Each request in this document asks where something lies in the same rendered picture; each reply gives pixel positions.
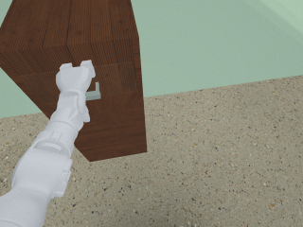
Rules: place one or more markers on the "drawer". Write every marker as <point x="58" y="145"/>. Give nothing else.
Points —
<point x="115" y="78"/>

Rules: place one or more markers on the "handle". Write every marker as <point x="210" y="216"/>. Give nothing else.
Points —
<point x="92" y="95"/>

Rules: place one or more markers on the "left robot forearm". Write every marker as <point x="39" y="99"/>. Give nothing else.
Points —
<point x="62" y="129"/>

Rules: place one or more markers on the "cabinet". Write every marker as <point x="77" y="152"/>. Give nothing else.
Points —
<point x="38" y="36"/>

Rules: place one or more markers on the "left robot upper arm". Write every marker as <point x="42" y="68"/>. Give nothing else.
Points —
<point x="42" y="176"/>

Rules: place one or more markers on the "robot left hand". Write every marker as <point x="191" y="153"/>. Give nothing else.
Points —
<point x="78" y="78"/>

